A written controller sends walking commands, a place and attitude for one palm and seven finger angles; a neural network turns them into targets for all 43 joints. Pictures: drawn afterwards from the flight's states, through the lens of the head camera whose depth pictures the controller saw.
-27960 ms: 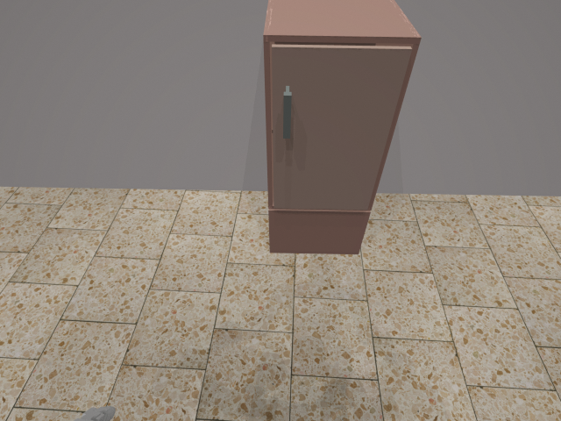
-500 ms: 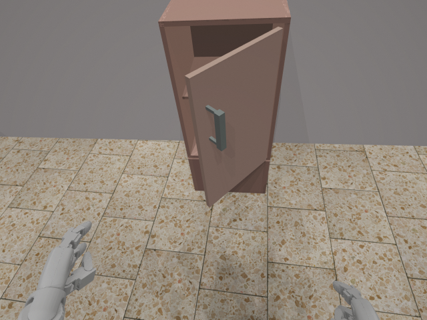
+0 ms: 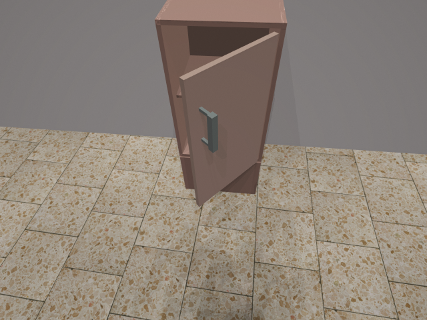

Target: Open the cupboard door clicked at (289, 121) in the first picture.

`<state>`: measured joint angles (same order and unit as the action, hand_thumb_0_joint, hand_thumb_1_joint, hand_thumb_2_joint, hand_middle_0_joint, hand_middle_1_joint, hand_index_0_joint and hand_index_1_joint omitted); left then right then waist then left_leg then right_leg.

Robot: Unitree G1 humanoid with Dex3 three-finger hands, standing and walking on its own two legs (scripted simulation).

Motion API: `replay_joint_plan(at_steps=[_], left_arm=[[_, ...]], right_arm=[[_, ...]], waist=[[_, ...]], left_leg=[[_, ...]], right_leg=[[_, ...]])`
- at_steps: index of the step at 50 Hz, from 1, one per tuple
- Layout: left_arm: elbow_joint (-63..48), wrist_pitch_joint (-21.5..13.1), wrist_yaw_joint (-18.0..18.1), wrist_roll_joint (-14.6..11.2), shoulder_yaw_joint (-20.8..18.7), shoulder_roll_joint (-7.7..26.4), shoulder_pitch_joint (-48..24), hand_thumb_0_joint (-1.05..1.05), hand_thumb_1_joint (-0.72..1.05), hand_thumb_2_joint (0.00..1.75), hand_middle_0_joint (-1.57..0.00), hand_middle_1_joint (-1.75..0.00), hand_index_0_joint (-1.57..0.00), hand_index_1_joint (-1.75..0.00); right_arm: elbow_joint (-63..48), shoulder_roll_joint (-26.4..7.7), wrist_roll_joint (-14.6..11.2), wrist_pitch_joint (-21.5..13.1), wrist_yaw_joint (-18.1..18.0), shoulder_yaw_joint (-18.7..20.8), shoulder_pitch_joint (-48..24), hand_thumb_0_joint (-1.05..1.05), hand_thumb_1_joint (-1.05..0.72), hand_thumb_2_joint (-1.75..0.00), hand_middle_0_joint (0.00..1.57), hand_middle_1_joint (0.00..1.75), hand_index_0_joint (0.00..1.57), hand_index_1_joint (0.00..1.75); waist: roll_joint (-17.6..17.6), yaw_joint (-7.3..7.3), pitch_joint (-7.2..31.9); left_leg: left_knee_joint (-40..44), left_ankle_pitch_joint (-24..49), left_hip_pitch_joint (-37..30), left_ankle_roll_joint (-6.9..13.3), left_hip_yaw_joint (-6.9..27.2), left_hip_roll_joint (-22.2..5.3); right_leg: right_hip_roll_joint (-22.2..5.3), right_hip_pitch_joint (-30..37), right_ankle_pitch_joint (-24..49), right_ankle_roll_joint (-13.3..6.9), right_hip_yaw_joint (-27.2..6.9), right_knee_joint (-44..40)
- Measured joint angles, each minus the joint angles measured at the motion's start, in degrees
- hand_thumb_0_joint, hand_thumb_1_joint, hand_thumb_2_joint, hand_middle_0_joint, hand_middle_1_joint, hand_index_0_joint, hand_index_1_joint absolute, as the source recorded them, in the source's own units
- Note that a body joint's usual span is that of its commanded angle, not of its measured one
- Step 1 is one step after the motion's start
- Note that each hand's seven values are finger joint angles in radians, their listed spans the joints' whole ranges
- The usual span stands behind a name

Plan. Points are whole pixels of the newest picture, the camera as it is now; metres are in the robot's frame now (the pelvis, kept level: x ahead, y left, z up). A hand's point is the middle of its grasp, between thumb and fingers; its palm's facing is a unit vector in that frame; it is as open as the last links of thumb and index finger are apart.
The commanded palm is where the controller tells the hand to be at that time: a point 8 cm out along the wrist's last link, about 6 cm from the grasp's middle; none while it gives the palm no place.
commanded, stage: let the arm hang, fingers relaxed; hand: left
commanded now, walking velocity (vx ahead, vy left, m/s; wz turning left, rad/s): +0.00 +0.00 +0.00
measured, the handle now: (208, 129) +0.61 +0.05 -0.04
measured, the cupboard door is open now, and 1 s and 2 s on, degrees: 48 48 48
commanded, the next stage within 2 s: look to check the result in 0.46 s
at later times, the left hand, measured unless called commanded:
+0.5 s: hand out of the picture +0.05 +0.18 -0.17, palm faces +0.03 -0.98 -0.21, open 7.3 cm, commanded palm none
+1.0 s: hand out of the picture +0.05 +0.18 -0.17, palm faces +0.03 -0.98 -0.19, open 7.4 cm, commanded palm none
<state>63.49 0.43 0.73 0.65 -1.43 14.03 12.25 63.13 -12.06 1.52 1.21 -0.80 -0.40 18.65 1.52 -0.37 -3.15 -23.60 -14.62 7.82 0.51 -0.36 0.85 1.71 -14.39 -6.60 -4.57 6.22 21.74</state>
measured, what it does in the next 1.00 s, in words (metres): stands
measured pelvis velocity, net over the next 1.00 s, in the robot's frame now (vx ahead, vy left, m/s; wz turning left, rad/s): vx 0.04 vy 0.01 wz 0.00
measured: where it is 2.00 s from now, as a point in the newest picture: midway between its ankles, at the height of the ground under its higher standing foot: outside the picture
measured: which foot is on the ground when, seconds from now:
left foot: down 0.00-1.00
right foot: down 0.00-1.00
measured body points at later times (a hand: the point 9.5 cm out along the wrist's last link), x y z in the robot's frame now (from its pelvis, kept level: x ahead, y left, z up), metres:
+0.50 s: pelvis +0.03 +0.00 +0.00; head +0.04 +0.00 +0.45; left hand +0.05 +0.23 -0.15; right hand +0.01 -0.22 -0.16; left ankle -0.02 +0.12 -0.74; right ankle +0.06 -0.07 -0.74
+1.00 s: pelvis +0.04 +0.01 +0.00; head +0.06 +0.01 +0.45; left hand +0.05 +0.24 -0.16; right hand +0.02 -0.20 -0.16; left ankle -0.02 +0.12 -0.74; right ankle +0.06 -0.07 -0.74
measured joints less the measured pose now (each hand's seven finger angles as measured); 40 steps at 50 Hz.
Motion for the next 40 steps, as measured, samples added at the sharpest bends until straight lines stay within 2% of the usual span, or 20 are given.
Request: replay_joint_plan(at_steps=[8,19,40], left_arm=[[1.0,-0.6,0.5,-0.1,0.0,-1.0,-1.3,0.0,0.9,0.9,-0.2,-0.3,-0.2,-0.3],[1.3,-0.9,0.8,-0.1,0.6,-4.9,-1.6,0.0,0.91,0.9,-0.2,-0.3,-0.2,-0.3],[2.8,-1.0,0.9,-0.2,0.8,-5.3,1.6,0.0,0.9,0.9,-0.2,-0.3,-0.2,-0.3]], right_arm=[[0.9,1.6,0.0,-0.6,-0.1,-0.5,-1.2,0.0,-0.91,-0.9,0.2,0.3,0.2,0.3],[1.6,2.8,-0.1,-1.3,-0.7,-0.6,-2.1,0.0,-0.91,-0.9,0.2,0.3,0.2,0.3],[2.2,4.0,-0.4,-1.4,-1.4,-0.6,-1.8,0.0,-0.91,-0.9,0.2,0.3,0.2,0.3]], waist=[[0.9,0.01,1.0],[-0.7,0.1,1.4],[-0.7,0.38,0.4]], left_leg=[[1.5,0.1,-1.6,0.1,-0.3,0.0],[2.4,-0.4,-2.8,0.1,-0.3,-0.1],[2.8,-1.7,-4.2,0.4,0.0,-0.1]], right_leg=[[0.1,1.1,-0.4,0.2,-0.4,-0.4],[0.2,1.8,-1.2,0.3,-0.4,-0.5],[0.3,3.1,-2.8,0.8,-0.2,-0.5]])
